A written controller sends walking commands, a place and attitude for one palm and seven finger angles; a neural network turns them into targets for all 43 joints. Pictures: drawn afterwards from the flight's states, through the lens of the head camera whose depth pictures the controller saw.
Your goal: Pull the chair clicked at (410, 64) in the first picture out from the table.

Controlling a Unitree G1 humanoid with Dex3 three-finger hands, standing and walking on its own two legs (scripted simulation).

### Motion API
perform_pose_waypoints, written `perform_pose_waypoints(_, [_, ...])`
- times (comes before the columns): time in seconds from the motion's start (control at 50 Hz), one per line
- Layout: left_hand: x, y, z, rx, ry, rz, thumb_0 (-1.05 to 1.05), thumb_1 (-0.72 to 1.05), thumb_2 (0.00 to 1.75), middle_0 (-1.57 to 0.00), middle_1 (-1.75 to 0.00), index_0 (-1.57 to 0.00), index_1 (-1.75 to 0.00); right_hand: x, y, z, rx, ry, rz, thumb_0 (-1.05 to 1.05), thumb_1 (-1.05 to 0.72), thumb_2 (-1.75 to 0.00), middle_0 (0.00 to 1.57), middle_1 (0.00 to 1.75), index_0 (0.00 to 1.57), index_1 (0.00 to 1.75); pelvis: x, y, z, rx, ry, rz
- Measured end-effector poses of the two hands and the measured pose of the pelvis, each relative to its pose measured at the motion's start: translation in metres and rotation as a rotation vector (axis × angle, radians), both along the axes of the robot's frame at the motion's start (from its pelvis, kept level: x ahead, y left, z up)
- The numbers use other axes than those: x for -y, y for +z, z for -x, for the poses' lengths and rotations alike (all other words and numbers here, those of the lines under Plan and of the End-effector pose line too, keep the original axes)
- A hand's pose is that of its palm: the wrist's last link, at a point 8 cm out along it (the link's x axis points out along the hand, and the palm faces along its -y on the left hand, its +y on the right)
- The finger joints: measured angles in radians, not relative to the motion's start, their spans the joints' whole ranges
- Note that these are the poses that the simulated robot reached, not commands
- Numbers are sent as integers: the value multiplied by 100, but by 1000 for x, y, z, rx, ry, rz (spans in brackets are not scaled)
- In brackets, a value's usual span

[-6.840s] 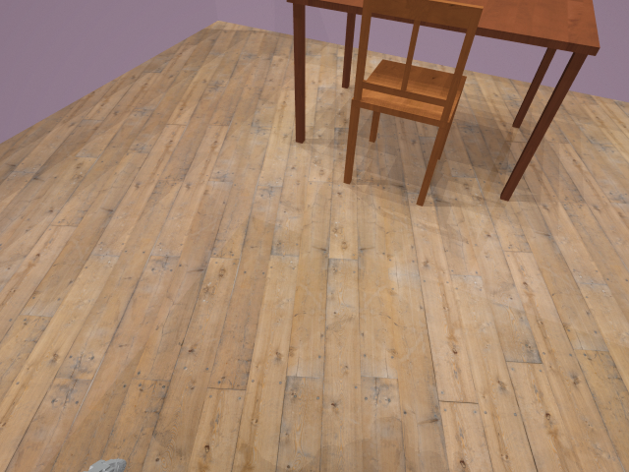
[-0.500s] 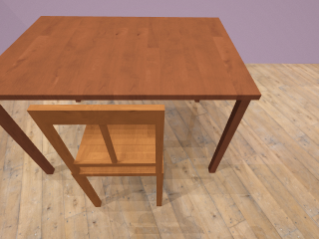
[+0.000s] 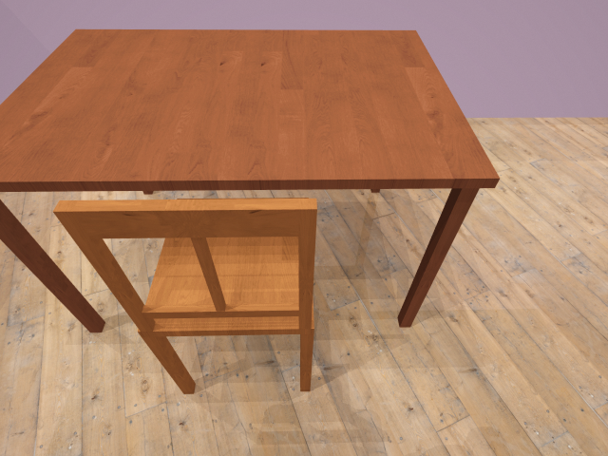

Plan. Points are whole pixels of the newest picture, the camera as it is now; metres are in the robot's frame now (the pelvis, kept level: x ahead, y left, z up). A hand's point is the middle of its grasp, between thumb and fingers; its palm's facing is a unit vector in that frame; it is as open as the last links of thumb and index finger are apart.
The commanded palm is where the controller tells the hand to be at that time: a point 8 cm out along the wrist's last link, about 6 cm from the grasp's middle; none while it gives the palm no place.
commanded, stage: look again from close up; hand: left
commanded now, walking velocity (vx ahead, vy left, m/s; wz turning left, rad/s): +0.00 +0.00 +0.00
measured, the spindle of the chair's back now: (210, 275) +0.44 +0.21 -0.11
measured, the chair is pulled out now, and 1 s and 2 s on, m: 0.00 0.00 0.00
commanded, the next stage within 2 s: raise the hand toward the chair's back in 0.02 s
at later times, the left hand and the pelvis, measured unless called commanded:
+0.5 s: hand (196, 450) +0.14 +0.15 -0.06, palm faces +0.02 -1.00 +0.04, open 8.8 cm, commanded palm +0.11 +0.23 -0.07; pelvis -0.06 -0.01 -0.09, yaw +2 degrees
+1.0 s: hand (158, 439) +0.15 +0.20 -0.05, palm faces +0.09 -1.00 -0.04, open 13.2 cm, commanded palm +0.12 +0.25 -0.05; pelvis -0.07 +0.00 -0.10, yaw +2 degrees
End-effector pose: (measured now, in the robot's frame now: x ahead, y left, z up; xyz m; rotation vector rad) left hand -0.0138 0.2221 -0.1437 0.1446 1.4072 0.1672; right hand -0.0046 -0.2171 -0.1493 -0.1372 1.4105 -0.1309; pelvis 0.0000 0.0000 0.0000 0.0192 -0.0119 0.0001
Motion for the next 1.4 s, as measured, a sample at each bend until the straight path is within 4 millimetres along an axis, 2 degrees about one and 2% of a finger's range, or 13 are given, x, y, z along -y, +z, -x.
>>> perform_pose_waypoints(0.14, [2,-1,7,-8,2,1,0,91,90,-20,-30,-20,-30,2,0,-2,9,2,6,1,-92,-90,20,30,20,30,-1,0,2,-4,1,8])
perform_pose_waypoints(0.16, [2,4,-2,45,42,5,0,91,90,-20,-30,-20,-30,4,2,-5,43,-1,15,1,-92,-90,20,30,20,30,-2,-1,3,-4,3,12])
perform_pose_waypoints(0.22, [-20,51,-60,432,82,-93,3,94,90,-20,-30,-20,-30,13,12,-30,264,9,63,2,-92,-90,20,30,20,30,-1,-5,10,-9,9,-1])
perform_pose_waypoints(0.3, [-22,118,-138,958,30,-113,3,89,88,-19,-29,-19,-29,26,22,-77,543,57,93,2,-91,-90,20,30,20,30,-2,-18,26,-62,55,8])
perform_pose_waypoints(0.38, [0,139,-171,1370,-59,38,2,81,85,-18,-28,-18,-28,39,30,-122,748,106,117,1,-91,-90,20,30,20,30,2,-45,43,-163,36,4])
perform_pose_waypoints(0.44, [16,119,-160,1469,-139,141,1,74,82,-18,-27,-18,-27,43,34,-150,862,149,123,1,-91,-90,20,30,20,30,5,-69,54,-205,29,4])
perform_pose_waypoints(0.54, [12,65,-116,1313,-72,133,1,61,78,-17,-26,-18,-25,34,29,-178,951,211,123,1,-91,-90,20,30,20,30,11,-99,66,-230,41,15])
perform_pose_waypoints(0.64, [-11,75,-90,1372,-40,-10,1,49,73,-16,-24,-16,-23,11,5,-175,926,257,85,1,-91,-90,20,30,20,30,15,-113,73,-242,60,51])
perform_pose_waypoints(0.72, [-14,89,-105,1462,-125,15,1,40,69,-15,-22,-15,-22,-5,-25,-152,842,264,36,1,-90,-90,20,30,20,30,15,-119,80,-254,68,75])
perform_pose_waypoints(0.8, [-12,83,-129,1385,-174,112,1,30,65,-14,-21,-14,-20,-9,-45,-119,738,203,14,1,-90,-90,20,30,20,30,12,-117,81,-262,60,77])
perform_pose_waypoints(0.98, [-28,91,-140,1338,-113,64,0,10,56,-12,-18,-12,-17,12,-43,-71,612,89,91,2,-90,-90,21,30,20,30,-2,-102,73,-272,37,62])
perform_pose_waypoints(1.16, [-38,87,-143,1349,-127,77,0,-11,47,-10,-14,-10,-14,19,-26,-94,658,128,161,2,-90,-90,20,30,20,30,-14,-102,69,-283,41,70])
perform_pose_waypoints(1.4, [-51,98,-147,1367,-120,56,-1,-39,35,-7,-10,-7,-10,-20,-6,-144,768,206,85,1,-90,-90,20,30,20,30,-20,-96,62,-274,53,84])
